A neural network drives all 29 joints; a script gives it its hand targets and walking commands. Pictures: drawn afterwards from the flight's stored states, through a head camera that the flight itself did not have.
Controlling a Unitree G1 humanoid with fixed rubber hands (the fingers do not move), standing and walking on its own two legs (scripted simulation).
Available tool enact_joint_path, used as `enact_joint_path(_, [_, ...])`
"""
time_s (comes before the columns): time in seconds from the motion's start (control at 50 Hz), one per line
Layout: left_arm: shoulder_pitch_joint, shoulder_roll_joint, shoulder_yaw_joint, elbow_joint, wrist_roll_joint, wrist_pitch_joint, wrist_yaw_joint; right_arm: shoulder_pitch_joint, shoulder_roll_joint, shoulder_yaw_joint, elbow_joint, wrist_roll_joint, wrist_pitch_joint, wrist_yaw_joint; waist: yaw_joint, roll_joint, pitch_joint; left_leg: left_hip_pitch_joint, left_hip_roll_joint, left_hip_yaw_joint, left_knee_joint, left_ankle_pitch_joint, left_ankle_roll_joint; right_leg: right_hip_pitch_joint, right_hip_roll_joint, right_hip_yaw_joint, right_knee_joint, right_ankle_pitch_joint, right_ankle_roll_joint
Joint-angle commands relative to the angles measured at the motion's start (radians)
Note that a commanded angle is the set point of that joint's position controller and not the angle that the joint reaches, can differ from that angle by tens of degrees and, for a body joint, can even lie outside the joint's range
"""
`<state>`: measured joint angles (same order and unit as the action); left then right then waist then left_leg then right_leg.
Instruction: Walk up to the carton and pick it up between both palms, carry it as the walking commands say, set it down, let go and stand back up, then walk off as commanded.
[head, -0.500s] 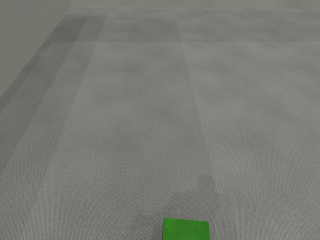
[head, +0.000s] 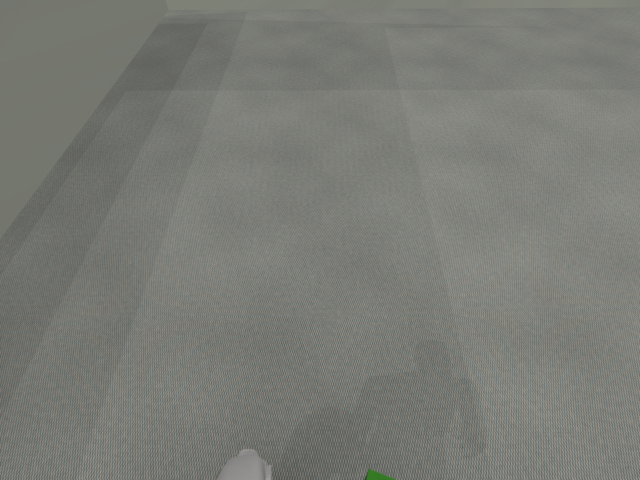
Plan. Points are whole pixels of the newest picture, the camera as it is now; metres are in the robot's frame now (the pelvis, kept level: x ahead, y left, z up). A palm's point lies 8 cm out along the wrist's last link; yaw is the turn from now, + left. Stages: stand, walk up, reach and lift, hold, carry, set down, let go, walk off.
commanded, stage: walk off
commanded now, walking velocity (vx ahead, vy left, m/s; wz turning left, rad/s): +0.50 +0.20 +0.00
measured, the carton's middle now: out of the picture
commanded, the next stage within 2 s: stand in 1.62 s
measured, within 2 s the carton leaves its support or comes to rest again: rests again in 0.78 s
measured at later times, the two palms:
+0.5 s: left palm (160, 267) +0.47 +0.33 -0.10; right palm out of the picture +0.17 -0.11 -0.14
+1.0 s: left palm (104, 299) +0.42 +0.43 -0.13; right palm (364, 204) +0.69 -0.04 -0.13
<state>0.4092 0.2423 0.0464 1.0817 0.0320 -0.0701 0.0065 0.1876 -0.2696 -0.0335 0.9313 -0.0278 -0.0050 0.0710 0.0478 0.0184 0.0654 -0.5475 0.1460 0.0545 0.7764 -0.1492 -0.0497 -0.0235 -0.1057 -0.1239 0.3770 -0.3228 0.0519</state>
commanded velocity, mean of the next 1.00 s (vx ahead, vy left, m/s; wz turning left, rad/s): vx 0.50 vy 0.20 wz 0.00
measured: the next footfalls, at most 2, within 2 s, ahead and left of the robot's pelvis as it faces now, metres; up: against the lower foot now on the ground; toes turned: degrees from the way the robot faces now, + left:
left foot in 0.12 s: +0.24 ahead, +0.20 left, +0.00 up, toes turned +8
right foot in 0.58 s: +0.44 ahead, +0.01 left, +0.00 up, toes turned -11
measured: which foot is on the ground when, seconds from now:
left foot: up 0.00-0.10, down 0.12-0.60, up 0.62-1.00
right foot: down 0.00-0.14, up 0.16-0.56, down 0.58-1.00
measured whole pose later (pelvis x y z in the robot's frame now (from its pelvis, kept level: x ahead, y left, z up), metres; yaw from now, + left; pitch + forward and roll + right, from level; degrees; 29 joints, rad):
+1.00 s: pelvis +0.54 +0.18 -0.01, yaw -1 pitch +0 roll +0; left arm 0.49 0.21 0.08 1.10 0.03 -0.07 0.01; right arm 0.06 -0.23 -0.03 0.90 -0.03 -0.02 0.08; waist 0.10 0.01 0.07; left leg -0.46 0.10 0.12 0.53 -0.13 -0.01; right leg 0.05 -0.15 -0.16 0.35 -0.38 0.11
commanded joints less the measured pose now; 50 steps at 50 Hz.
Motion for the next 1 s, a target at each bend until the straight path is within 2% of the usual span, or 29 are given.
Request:
enact_joint_path(0.0, [-0.042, 0.184, 0.04, -0.055, -0.004, -0.02, 0.004, -0.043, -0.002, 0.005, -0.066, 0.005, -0.006, 0.024, -0.021, -0.187, 0.088, 0.167, -0.032, 0.073, -0.139, 0.076, -0.001, -0.238, -0.177, 0.075, -0.214, 0.169, -0.11])
enact_joint_path(0.04, [-0.051, 0.217, 0.056, -0.06, -0.003, -0.013, 0.004, -0.045, -0.031, -0.006, -0.073, 0.003, -0.008, 0.022, -0.034, -0.188, 0.083, 0.202, -0.031, 0.064, -0.181, 0.052, 0.018, -0.198, -0.207, 0.08, -0.183, 0.179, -0.096])
enact_joint_path(0.06, [-0.062, 0.232, 0.065, -0.064, -0.001, -0.008, 0.006, -0.013, -0.052, -0.015, -0.066, 0.001, -0.01, 0.017, -0.055, -0.176, 0.066, 0.253, -0.045, 0.07, -0.201, 0.006, 0.029, -0.179, -0.217, 0.071, -0.125, 0.261, -0.088])
enact_joint_path(0.08, [-0.072, 0.235, 0.068, -0.068, 0.002, -0.003, 0.006, 0.084, -0.077, -0.028, -0.035, 0.001, -0.013, 0.007, -0.104, -0.124, 0.014, 0.374, -0.069, 0.088, -0.237, -0.015, 0.039, -0.169, -0.197, 0.031, 0.029, 0.378, -0.074])
enact_joint_path(0.1, [-0.045, 0.193, 0.057, -0.072, 0.004, -0.001, 0.002, 0.252, -0.124, -0.046, 0.023, -0.003, -0.023, -0.008, -0.165, -0.034, -0.094, 0.572, -0.103, 0.124, -0.253, -0.074, 0.057, -0.195, -0.132, -0.016, 0.27, 0.417, -0.062])
enact_joint_path(0.12, [0.033, 0.077, 0.028, -0.096, -0.007, 0.004, -0.009, 0.409, -0.232, -0.073, 0.052, -0.016, -0.037, -0.021, -0.2, 0.219, -0.23, 0.78, 0.122, -0.142, -0.328, -0.253, 0.112, -0.381, -0.041, -0.027, 0.621, 0.089, -0.033])
enact_joint_path(0.14, [-0.005, 0.045, 0.023, -0.134, -0.014, 0.008, -0.012, 0.455, -0.332, -0.095, 0.073, 0.006, -0.029, -0.037, -0.222, 0.437, -0.317, 0.816, 0.263, -0.524, -0.575, -0.441, 0.211, -0.595, 0.104, 0.061, 0.873, -0.313, -0.031])
enact_joint_path(0.16, [-0.068, 0.101, 0.032, -0.149, -0.008, 0.015, -0.008, 0.329, -0.282, -0.082, 0.05, 0.012, -0.026, -0.05, -0.186, 0.276, -0.226, 0.73, 0.274, -0.507, -0.597, -0.545, 0.212, -0.663, 0.035, 0.17, 1.001, -0.272, -0.064])
enact_joint_path(0.18, [-0.153, 0.096, 0.031, -0.167, -0.003, 0.007, -0.011, 0.242, -0.209, -0.064, 0.031, 0.007, -0.032, -0.058, -0.158, 0.148, -0.122, 0.613, 0.251, -0.439, -0.56, -0.485, 0.199, -0.7, -0.018, 0.166, 1.013, -0.183, -0.086])
enact_joint_path(0.2, [-0.159, 0.082, 0.027, -0.162, 0.002, 0.002, -0.015, 0.173, -0.146, -0.048, 0.023, 0.003, -0.041, -0.061, -0.104, 0.062, -0.07, 0.512, 0.2, -0.342, -0.544, -0.328, 0.171, -0.652, -0.065, 0.161, 0.936, -0.073, -0.093])
enact_joint_path(0.24, [-0.102, 0.081, 0.031, -0.138, 0.021, 0.016, -0.023, 0.118, -0.078, -0.028, 0.014, -0.003, -0.054, -0.065, -0.045, 0.045, -0.063, 0.437, 0.142, -0.228, -0.54, -0.095, 0.158, -0.559, -0.076, 0.137, 0.863, -0.021, -0.086])
enact_joint_path(0.28, [-0.115, 0.059, 0.027, -0.14, 0.021, 0.035, -0.023, 0.169, -0.052, -0.015, 0.042, 0.005, -0.07, -0.069, -0.042, 0.06, -0.073, 0.438, 0.132, -0.192, -0.547, 0.08, 0.188, -0.533, -0.066, 0.107, 0.827, -0.009, -0.075])
enact_joint_path(0.38, [-0.327, 0.029, 0.007, -0.209, 0.002, 0.058, -0.027, 0.236, -0.038, 0.0, 0.084, -0.001, -0.068, -0.069, -0.069, 0.078, 0.011, 0.439, 0.094, -0.105, -0.62, 0.034, 0.222, -0.546, -0.051, 0.045, 0.505, 0.017, -0.051])
enact_joint_path(0.42, [-0.394, 0.028, 0.003, -0.234, -0.009, 0.054, -0.025, 0.273, -0.044, 0.003, 0.1, -0.004, -0.063, -0.062, -0.083, 0.075, 0.025, 0.453, 0.083, -0.075, -0.608, 0.086, 0.227, -0.509, -0.025, 0.017, 0.399, 0.017, -0.054])
enact_joint_path(0.48, [-0.402, 0.026, 0.003, -0.24, -0.015, 0.044, -0.015, 0.307, -0.051, 0.003, 0.125, -0.003, -0.057, -0.056, -0.075, 0.086, 0.02, 0.483, 0.085, -0.054, -0.543, 0.23, 0.226, -0.433, 0.016, -0.019, 0.317, 0.031, -0.069])
enact_joint_path(0.52, [-0.34, 0.029, 0.008, -0.221, -0.012, 0.036, -0.006, 0.302, -0.061, 0.002, 0.132, 0.004, -0.053, -0.058, -0.033, 0.051, 0.003, 0.458, 0.067, -0.021, -0.434, 0.326, 0.207, -0.294, 0.051, -0.043, 0.235, 0.067, -0.08])
enact_joint_path(0.54, [-0.225, 0.044, 0.018, -0.183, -0.007, 0.029, 0.001, 0.283, -0.074, 0.0, 0.131, 0.012, -0.054, -0.061, 0.03, 0.003, -0.047, 0.387, 0.043, 0.019, -0.293, 0.393, 0.183, -0.097, 0.071, -0.049, 0.163, 0.129, -0.092])
enact_joint_path(0.56, [-0.045, 0.114, 0.044, -0.139, 0.012, 0.017, 0.015, 0.247, -0.079, -0.001, 0.115, 0.022, -0.061, -0.065, 0.119, -0.065, -0.127, 0.226, -0.004, 0.069, -0.082, 0.343, 0.14, 0.146, -0.034, 0.085, 0.111, 0.093, -0.128])
enact_joint_path(0.58, [0.11, 0.254, 0.077, -0.119, 0.026, 0.013, 0.029, 0.232, -0.037, 0.003, 0.064, 0.027, -0.066, -0.063, 0.163, -0.27, -0.192, -0.038, -0.122, 0.102, 0.256, -0.147, 0.08, 0.314, -0.38, 0.558, -0.066, -0.085, -0.207])
enact_joint_path(0.6, [0.103, 0.291, 0.085, -0.098, -0.006, 0.03, 0.031, 0.246, -0.074, -0.021, 0.056, 0.005, -0.059, -0.063, 0.117, -0.247, -0.176, -0.104, -0.134, -0.055, 0.399, -0.349, 0.08, 0.237, -0.442, 0.796, -0.184, -0.129, -0.272])
enact_joint_path(0.62, [-0.026, 0.222, 0.07, -0.12, -0.007, 0.033, 0.025, 0.215, -0.066, -0.021, 0.049, 0.001, -0.051, -0.059, 0.053, -0.16, -0.058, -0.157, -0.082, -0.096, 0.473, -0.288, 0.072, 0.131, -0.42, 0.675, -0.172, -0.183, -0.267])
enact_joint_path(0.64, [-0.106, 0.145, 0.05, -0.133, -0.009, 0.025, 0.016, 0.174, -0.036, -0.018, 0.043, -0.001, -0.049, -0.05, 0.019, -0.085, 0.013, -0.151, -0.051, -0.092, 0.466, -0.204, 0.065, 0.018, -0.365, 0.551, -0.177, -0.14, -0.249])
enact_joint_path(0.7, [-0.131, 0.048, 0.021, -0.105, -0.006, -0.01, 0.009, 0.213, 0.027, -0.019, 0.065, -0.007, -0.026, -0.034, -0.052, -0.116, 0.044, -0.036, -0.011, -0.078, 0.359, -0.086, 0.031, -0.119, -0.239, 0.275, -0.187, 0.162, -0.162])
enact_joint_path(0.76, [-0.032, 0.076, 0.026, -0.055, -0.005, -0.031, 0.004, 0.14, 0.047, -0.019, 0.038, -0.003, -0.005, -0.014, -0.051, -0.135, 0.039, -0.042, -0.013, -0.03, 0.249, -0.017, 0.012, -0.122, -0.195, 0.132, -0.17, 0.419, -0.139])
enact_joint_path(0.84, [-0.006, 0.091, 0.033, -0.048, -0.005, -0.028, 0.002, -0.044, 0.057, 0.005, -0.029, 0.001, -0.01, 0.015, -0.017, -0.163, 0.07, 0.052, -0.029, 0.064, -0.077, 0.099, -0.009, -0.179, -0.146, 0.029, -0.196, 0.344, -0.113])
enact_joint_path(0.9, [0.034, 0.145, 0.054, -0.039, -0.007, -0.022, 0.007, -0.128, 0.024, 0.0, -0.068, 0.004, -0.013, 0.021, 0.008, -0.191, 0.072, 0.126, -0.038, 0.078, -0.186, 0.097, 0.01, -0.149, -0.191, 0.048, -0.214, 0.27, -0.11])
enact_joint_path(0.94, [0.023, 0.173, 0.071, -0.038, -0.002, -0.013, 0.011, -0.118, -0.008, -0.01, -0.073, 0.0, -0.015, 0.014, -0.012, -0.2, 0.063, 0.169, -0.041, 0.068, -0.224, 0.033, 0.037, -0.106, -0.226, 0.052, -0.175, 0.31, -0.103])
enact_joint_path(0.96, [0.01, 0.186, 0.079, -0.041, 0.0, -0.008, 0.012, -0.082, -0.029, -0.017, -0.064, -0.001, -0.016, 0.007, -0.035, -0.19, 0.044, 0.225, -0.055, 0.073, -0.245, -0.025, 0.054, -0.088, -0.236, 0.04, -0.113, 0.41, -0.098])
enact_joint_path(0.98, [-0.005, 0.184, 0.081, -0.046, -0.002, -0.002, 0.012, 0.03, -0.051, -0.029, -0.029, 0.0, -0.02, -0.002, -0.09, -0.137, -0.008, 0.355, -0.072, 0.086, -0.301, -0.018, 0.07, -0.089, -0.216, -0.003, 0.039, 0.508, -0.087])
